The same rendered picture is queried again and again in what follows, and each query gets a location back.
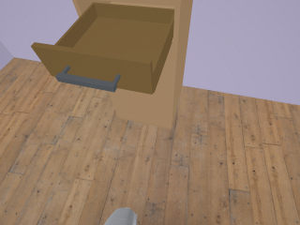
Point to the robot left thigh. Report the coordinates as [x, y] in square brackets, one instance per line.
[122, 216]

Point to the handle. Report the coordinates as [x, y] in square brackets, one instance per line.
[64, 77]

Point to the cabinet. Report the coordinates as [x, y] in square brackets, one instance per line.
[159, 109]

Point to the drawer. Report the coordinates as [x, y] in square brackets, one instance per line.
[111, 39]

